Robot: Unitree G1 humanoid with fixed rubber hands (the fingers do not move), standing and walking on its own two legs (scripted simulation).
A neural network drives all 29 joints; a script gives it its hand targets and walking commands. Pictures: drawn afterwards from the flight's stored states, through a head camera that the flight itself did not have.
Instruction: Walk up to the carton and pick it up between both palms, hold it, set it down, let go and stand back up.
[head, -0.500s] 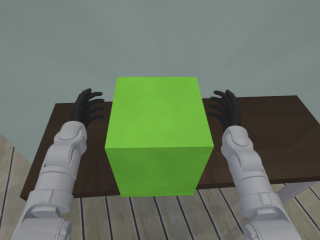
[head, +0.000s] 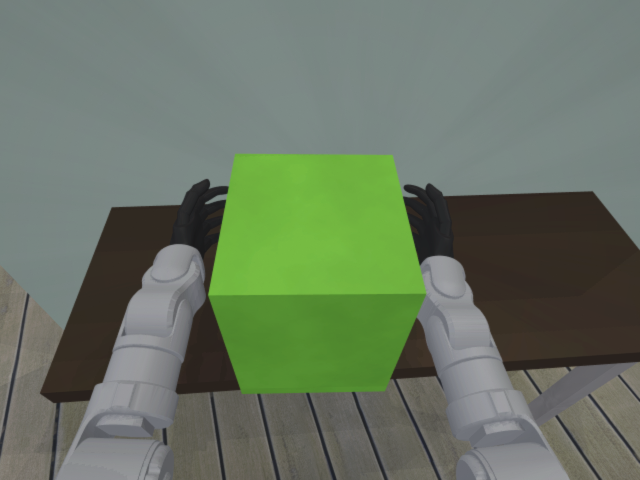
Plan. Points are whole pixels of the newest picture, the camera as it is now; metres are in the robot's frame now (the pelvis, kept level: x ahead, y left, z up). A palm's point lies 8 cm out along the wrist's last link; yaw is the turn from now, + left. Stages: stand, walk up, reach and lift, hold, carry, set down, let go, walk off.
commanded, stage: reach and lift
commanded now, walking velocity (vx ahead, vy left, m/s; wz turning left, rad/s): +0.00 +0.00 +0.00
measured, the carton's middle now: (314, 279) +0.37 +0.00 +0.05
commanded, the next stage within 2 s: none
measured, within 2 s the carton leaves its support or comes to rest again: leaves its support in 0.96 s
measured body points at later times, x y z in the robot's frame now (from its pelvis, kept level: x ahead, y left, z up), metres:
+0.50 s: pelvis +0.00 +0.00 +0.00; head +0.01 +0.01 +0.45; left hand +0.40 +0.16 +0.11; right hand +0.38 -0.14 +0.11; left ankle -0.02 +0.14 -0.74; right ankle +0.05 -0.11 -0.74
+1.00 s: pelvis -0.01 +0.00 +0.00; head -0.02 +0.00 +0.45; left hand +0.38 +0.16 +0.11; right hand +0.36 -0.14 +0.12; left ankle -0.02 +0.14 -0.74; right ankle +0.05 -0.11 -0.74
